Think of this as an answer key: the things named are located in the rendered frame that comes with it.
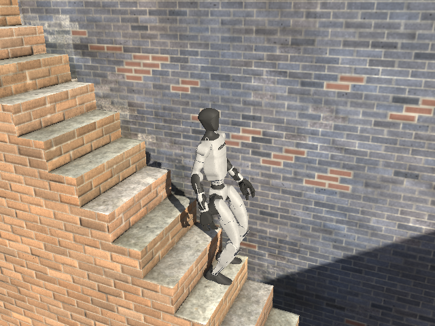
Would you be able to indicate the left robot shin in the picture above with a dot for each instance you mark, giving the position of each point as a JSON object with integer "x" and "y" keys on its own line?
{"x": 242, "y": 237}

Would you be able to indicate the robot right hand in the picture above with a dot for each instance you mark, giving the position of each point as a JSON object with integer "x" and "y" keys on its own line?
{"x": 205, "y": 219}

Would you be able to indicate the robot left hand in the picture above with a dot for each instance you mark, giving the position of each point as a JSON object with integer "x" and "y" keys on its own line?
{"x": 244, "y": 184}

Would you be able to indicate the right robot shin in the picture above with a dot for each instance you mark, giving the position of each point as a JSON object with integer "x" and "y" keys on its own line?
{"x": 227, "y": 255}

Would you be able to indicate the robot right forearm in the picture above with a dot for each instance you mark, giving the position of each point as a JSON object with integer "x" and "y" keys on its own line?
{"x": 195, "y": 179}

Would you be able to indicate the robot left upper arm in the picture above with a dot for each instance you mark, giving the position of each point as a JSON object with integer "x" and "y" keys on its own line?
{"x": 223, "y": 134}

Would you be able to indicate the robot right upper arm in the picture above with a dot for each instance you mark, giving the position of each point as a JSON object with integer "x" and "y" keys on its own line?
{"x": 202, "y": 152}

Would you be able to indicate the robot left forearm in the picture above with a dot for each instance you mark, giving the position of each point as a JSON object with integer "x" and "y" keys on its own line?
{"x": 233, "y": 172}

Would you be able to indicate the robot shin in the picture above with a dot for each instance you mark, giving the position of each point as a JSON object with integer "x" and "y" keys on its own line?
{"x": 227, "y": 255}
{"x": 242, "y": 237}

